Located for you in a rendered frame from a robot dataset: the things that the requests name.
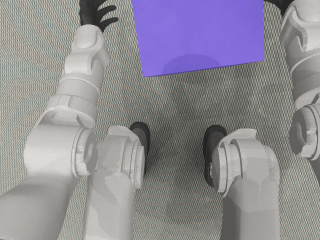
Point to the robot left foot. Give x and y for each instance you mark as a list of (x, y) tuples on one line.
[(143, 133)]

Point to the robot right forearm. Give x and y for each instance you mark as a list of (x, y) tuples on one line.
[(300, 35)]

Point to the left robot upper arm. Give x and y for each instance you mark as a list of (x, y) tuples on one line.
[(57, 156)]

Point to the left robot hand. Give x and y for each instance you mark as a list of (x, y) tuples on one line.
[(90, 15)]

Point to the right robot upper arm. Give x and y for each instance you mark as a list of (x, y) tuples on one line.
[(304, 135)]

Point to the robot left forearm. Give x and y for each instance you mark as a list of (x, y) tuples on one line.
[(79, 87)]

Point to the carton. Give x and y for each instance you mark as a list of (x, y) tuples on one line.
[(180, 36)]

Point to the robot left thigh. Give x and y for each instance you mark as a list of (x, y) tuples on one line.
[(109, 204)]

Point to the right robot hand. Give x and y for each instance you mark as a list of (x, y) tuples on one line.
[(281, 4)]

